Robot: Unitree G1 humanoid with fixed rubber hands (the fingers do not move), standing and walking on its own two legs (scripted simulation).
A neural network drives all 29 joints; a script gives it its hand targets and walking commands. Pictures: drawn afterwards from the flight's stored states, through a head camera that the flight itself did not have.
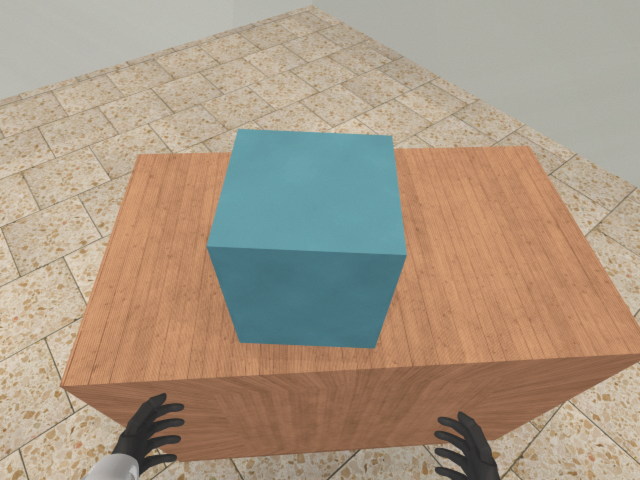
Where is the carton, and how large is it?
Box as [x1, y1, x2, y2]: [206, 129, 406, 348]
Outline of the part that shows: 238,129 206,246 239,341 258,343 374,348 406,256 391,136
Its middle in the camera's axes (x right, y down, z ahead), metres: -0.02 +0.01 +0.57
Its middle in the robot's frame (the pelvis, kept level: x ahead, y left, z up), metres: +0.42 +0.05 +0.01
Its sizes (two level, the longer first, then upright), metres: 0.210 0.200 0.250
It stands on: a pedestal, 0.67 m high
